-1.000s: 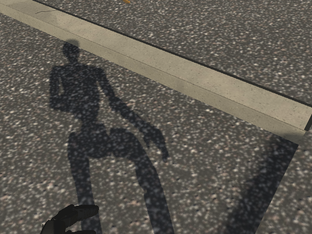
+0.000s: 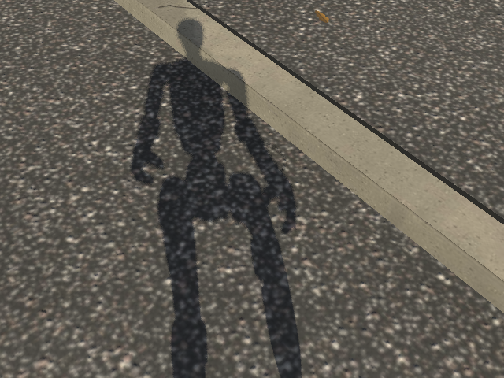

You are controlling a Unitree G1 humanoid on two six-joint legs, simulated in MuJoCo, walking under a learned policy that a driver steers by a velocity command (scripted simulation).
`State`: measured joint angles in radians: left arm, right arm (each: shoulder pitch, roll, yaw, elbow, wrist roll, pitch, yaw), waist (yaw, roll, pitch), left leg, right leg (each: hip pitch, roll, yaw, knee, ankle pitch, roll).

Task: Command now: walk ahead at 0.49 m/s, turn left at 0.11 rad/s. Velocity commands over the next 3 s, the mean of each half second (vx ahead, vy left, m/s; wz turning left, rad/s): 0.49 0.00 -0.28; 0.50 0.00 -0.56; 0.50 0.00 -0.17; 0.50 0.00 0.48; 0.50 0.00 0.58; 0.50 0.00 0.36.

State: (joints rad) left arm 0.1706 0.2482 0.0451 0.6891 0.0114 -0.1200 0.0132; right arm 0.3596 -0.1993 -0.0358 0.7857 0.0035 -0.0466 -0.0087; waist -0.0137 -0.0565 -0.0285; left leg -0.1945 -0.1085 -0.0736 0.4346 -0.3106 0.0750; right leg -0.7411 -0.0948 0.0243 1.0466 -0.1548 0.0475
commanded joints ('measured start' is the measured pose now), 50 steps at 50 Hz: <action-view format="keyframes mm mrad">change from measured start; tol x32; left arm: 1 -112 30 -1 -65 -7 -8 -31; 13 262 226 75 18 -39 18 -65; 50 -30 89 29 -105 -34 78 -34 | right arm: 1 -23 -192 -48 -60 9 -24 -24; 30 -410 -141 -23 -240 0 -68 7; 50 -116 -213 -66 -76 -8 -63 4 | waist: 1 -22 144 26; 11 158 120 -140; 13 91 -270 -376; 23 17 34 19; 34 3 -62 -41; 37 -41 358 -273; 50 -27 120 60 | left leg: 1 -18 242 -101 -205 643 141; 11 167 246 52 314 1069 13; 13 -437 -19 -21 1010 -240 -101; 14 -528 44 -113 1025 -173 -66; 34 -33 96 -22 -30 244 -68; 37 550 555 -762 -106 -165 214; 50 132 330 48 -284 402 102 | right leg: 1 109 37 -51 -351 227 -14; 11 603 156 -35 -522 168 -220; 13 1175 -235 772 -637 21 -508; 22 480 -11 343 -830 266 -358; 32 581 11 454 -653 29 -247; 38 -70 110 177 237 -347 -61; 50 9 -12 59 -142 109 -19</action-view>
